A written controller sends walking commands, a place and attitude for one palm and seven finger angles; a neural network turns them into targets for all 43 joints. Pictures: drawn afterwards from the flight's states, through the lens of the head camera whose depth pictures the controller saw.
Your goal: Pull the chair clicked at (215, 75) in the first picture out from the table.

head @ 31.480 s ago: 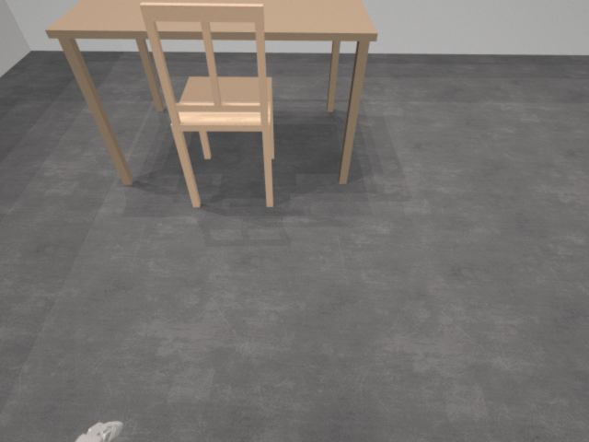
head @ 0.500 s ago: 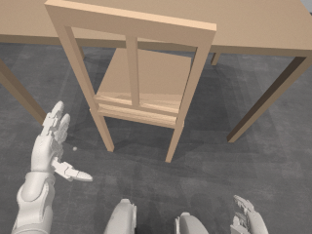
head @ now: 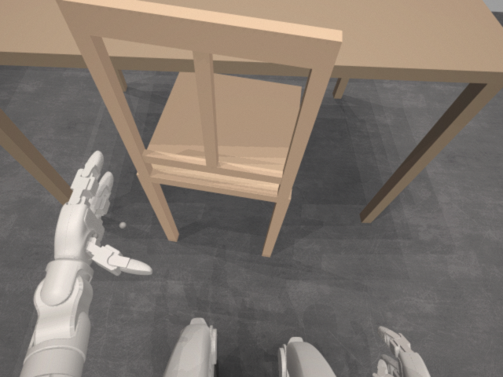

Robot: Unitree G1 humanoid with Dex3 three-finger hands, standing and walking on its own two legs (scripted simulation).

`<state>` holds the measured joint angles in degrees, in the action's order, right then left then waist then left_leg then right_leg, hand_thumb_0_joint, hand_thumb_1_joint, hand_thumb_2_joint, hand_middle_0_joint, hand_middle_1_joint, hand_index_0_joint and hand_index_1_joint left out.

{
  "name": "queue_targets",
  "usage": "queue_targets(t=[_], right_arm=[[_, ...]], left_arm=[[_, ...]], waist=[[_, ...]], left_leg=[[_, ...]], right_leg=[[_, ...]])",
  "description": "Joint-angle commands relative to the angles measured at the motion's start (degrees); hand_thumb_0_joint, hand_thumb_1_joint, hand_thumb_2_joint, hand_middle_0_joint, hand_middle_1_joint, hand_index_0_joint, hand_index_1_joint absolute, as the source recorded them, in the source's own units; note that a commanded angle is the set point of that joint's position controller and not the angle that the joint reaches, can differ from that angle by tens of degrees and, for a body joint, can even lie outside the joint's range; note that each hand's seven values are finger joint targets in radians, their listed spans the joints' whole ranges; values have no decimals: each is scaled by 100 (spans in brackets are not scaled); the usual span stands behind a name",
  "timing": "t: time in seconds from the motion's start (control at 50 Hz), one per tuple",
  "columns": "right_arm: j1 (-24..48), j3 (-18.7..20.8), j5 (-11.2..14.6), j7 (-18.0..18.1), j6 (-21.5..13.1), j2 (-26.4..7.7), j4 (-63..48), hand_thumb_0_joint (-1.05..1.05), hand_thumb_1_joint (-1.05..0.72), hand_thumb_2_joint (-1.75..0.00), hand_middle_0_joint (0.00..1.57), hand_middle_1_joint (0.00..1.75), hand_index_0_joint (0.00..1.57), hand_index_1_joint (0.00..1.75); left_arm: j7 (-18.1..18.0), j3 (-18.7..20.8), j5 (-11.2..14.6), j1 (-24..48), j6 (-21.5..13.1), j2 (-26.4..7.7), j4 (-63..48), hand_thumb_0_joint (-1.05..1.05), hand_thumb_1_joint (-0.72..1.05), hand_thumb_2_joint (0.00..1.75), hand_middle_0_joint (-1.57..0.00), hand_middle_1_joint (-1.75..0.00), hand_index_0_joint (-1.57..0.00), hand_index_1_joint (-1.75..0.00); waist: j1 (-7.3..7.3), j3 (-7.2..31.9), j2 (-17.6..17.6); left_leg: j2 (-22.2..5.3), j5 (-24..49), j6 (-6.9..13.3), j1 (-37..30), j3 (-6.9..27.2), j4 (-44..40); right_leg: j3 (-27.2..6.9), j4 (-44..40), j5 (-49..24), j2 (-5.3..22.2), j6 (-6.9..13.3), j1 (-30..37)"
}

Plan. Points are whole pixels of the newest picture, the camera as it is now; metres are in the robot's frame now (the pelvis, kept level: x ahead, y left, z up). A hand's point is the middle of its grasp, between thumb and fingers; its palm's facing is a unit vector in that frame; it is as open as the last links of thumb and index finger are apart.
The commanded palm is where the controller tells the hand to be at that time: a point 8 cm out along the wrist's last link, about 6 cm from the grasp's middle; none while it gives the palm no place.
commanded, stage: aim the fingers beside a spindle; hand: left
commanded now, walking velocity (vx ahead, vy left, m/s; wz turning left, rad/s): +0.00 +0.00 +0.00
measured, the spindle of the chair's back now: (208, 118) +0.55 +0.10 +0.03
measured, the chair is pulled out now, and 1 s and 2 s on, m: -0.05 -0.05 -0.05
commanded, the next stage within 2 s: none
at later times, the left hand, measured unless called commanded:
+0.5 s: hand (120, 222) +0.34 +0.21 +0.02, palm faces +0.06 -1.00 -0.04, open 16.9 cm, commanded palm +0.31 +0.26 +0.02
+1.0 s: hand (119, 221) +0.34 +0.21 +0.03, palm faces +0.06 -1.00 -0.05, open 16.9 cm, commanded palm +0.31 +0.25 +0.02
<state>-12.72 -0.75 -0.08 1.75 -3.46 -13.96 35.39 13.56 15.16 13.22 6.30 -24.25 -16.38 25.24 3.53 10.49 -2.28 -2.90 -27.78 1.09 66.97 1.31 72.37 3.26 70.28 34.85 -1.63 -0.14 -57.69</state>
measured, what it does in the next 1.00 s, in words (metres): stands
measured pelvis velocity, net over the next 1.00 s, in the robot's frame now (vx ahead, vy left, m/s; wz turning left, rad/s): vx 0.00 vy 0.00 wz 0.00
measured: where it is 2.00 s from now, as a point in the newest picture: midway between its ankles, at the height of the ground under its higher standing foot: outside the picture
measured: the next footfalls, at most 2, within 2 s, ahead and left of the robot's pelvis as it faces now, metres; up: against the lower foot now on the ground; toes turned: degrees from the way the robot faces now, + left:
none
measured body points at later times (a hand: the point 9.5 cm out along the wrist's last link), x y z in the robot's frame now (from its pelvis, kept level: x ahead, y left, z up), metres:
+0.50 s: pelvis +0.00 +0.00 +0.00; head +0.11 +0.03 +0.43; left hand +0.33 +0.27 +0.02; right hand +0.15 -0.25 -0.10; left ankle +0.06 +0.11 -0.63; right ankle -0.01 -0.13 -0.63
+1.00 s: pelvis +0.00 +0.00 +0.00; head +0.10 +0.02 +0.44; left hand +0.33 +0.26 +0.03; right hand +0.15 -0.25 -0.11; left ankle +0.06 +0.11 -0.63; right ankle -0.01 -0.13 -0.63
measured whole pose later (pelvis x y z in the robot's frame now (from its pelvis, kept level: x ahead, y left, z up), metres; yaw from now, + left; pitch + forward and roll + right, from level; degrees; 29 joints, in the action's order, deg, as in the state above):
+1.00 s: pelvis +0.00 +0.00 +0.00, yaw +0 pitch +22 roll -4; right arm -11.6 -1.1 -0.1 1.5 -2.9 -13.7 35.1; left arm 12.9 15.4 12.8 7.3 -25.5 -17.2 25.6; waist 3.1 10.5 -2.1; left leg -2.8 -27.8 0.8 67.0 1.7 72.4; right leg 3.5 70.5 35.1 -1.7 0.2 -57.7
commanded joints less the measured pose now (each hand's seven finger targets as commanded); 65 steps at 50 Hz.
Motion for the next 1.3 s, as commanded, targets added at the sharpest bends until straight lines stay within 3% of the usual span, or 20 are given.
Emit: queue_targets(t=[0.0,0.1,0.24,0.28,0.32,0.38,0.44,0.52,0.6,0.68,0.74,0.8,0.86,0.92,0.94,0.98,1.12,1.14,1.2,1.28], right_arm=[[-89,373,16,22,-203,-888,-677,0,-90,-90,20,30,20,30],[-75,342,25,24,-151,-887,-617,0,-90,-90,20,30,20,30],[-58,384,43,50,-240,-911,-658,0,-90,-90,20,30,20,30],[-49,375,42,49,-250,-893,-653,0,-90,-90,20,30,20,30],[-56,354,26,66,-219,-915,-596,0,-90,-90,20,30,20,30],[-58,342,8,59,-159,-894,-574,0,-90,-90,20,30,20,30],[-25,340,-2,35,-151,-882,-668,0,-90,-90,20,30,20,30],[-50,361,24,-2,-181,-868,-749,0,-90,-90,20,30,20,30],[-86,363,54,-18,-186,-878,-705,0,-90,-90,20,30,20,30],[-46,378,37,22,-149,-912,-629,0,-90,-90,20,30,20,30],[-33,378,-2,21,-169,-874,-696,0,-90,-90,20,30,20,30],[-43,361,-19,12,-179,-860,-715,0,-90,-90,20,30,20,30],[-23,341,-5,20,-160,-846,-640,0,-90,-90,20,30,20,30],[-38,339,34,23,-136,-870,-623,0,-90,-90,20,30,20,30],[-51,343,48,30,-125,-903,-608,0,-90,-90,20,30,20,30],[-39,351,61,25,-126,-901,-645,0,-90,-90,20,30,20,30],[-42,363,19,34,-190,-861,-690,0,-90,-90,20,30,20,30],[-48,356,14,47,-190,-860,-647,0,-90,-90,20,30,20,30],[-77,340,0,62,-202,-862,-554,0,-90,-90,20,30,20,30],[-68,340,36,54,-163,-902,-565,0,-90,-90,20,30,20,30]], left_arm=[[-165,555,79,757,-558,-1238,-1389,0,-50,30,-6,-8,-6,-8],[-117,533,60,931,-515,-1142,-879,0,-50,30,-6,-8,-6,-8],[111,123,146,1131,-585,-898,-1446,0,-50,30,-6,-8,-6,-8],[73,10,142,1131,-559,-791,-1470,0,-50,30,-6,-8,-6,-8],[-42,357,100,1160,-533,-1109,-1222,0,-50,30,-6,-8,-6,-8],[-170,533,15,1253,-507,-1171,-849,0,-50,30,-6,-8,-6,-8],[-168,559,-17,1296,-555,-1233,-1042,0,-50,30,-6,-8,-6,-8],[-15,298,92,835,-550,-993,-1462,0,-50,30,-6,-8,-6,-8],[48,-89,119,649,-388,-634,-1262,0,-50,30,-6,-8,-6,-8],[-120,113,48,1143,-406,-761,-957,0,-50,30,-6,-8,-6,-8],[-257,431,-14,1142,-622,-1093,-1394,0,-50,30,-6,-8,-6,-8],[-305,507,-24,1054,-734,-1255,-1703,0,-50,30,-6,-8,-6,-8],[-244,394,-25,1110,-649,-1130,-1423,0,-50,30,-6,-8,-6,-8],[-78,208,36,873,-427,-829,-803,0,-50,30,-6,-8,-6,-8],[-25,257,62,972,-388,-901,-709,0,-50,30,-6,-8,-6,-8],[85,97,107,928,-310,-723,-678,0,-50,30,-6,-8,-6,-8],[-73,475,101,1240,-651,-1242,-1626,0,-50,30,-6,-8,-6,-8],[-143,633,87,1245,-690,-1384,-1542,0,-50,30,-6,-8,-6,-8],[-199,588,43,1329,-702,-1310,-1321,0,-50,30,-6,-8,-6,-8],[48,489,83,1021,-478,-1124,-661,0,-50,30,-6,-8,-6,-8]], waist=[[-96,2168,-321],[22,1679,-143],[18,2198,-529],[69,2104,-429],[34,1935,-286],[15,1726,-203],[-95,2045,-530],[-107,2437,-556],[71,1925,-297],[128,1551,-24],[-85,2040,-405],[-126,2333,-558],[-33,2118,-481],[64,1807,-132],[68,1724,-66],[71,1776,-97],[-58,2283,-473],[-46,2139,-442],[51,2025,-343],[23,1785,-253]], left_leg=[[104,1702,-3,-2643,190,-888],[126,1226,12,-2160,154,-858],[92,1541,-13,-2841,235,-893],[97,1534,-5,-2845,250,-901],[107,1350,4,-2516,241,-871],[119,1196,-10,-2302,218,-857],[124,1309,-36,-2520,204,-879],[90,1964,-42,-2979,211,-902],[85,1691,-9,-2725,258,-911],[111,1064,10,-2235,235,-844],[124,1477,-20,-2609,220,-858],[110,1799,-33,-2852,210,-853],[117,1605,-24,-2693,190,-842],[130,1314,7,-2320,143,-830],[124,1219,8,-2209,151,-822],[137,1232,19,-2224,128,-802],[129,1617,16,-2616,135,-795],[121,1632,8,-2599,158,-808],[118,1521,24,-2453,162,-758],[137,1231,6,-2188,111,-814]], right_leg=[[-24,-980,-1692,-136,157,340],[-31,-1009,-1384,-140,131,197],[-10,-1014,-1505,-117,167,115],[13,-1040,-1497,-113,148,78],[-6,-1001,-1397,-121,140,84],[8,-959,-1291,-118,139,3],[-17,-923,-1338,-108,173,84],[-1,-954,-1857,-125,175,345],[46,-1027,-1660,-140,147,162],[25,-998,-1228,-107,113,-118],[-13,-921,-1472,-99,174,92],[-30,-901,-1694,-123,181,242],[-39,-960,-1620,-124,155,212],[-45,-1048,-1495,-125,124,197],[-41,-1043,-1440,-120,124,177],[-47,-1047,-1467,-106,122,172],[-100,-982,-1692,-113,139,349],[-71,-975,-1690,-123,149,329],[-72,-961,-1610,-138,129,224],[-78,-1045,-1439,-127,136,247]])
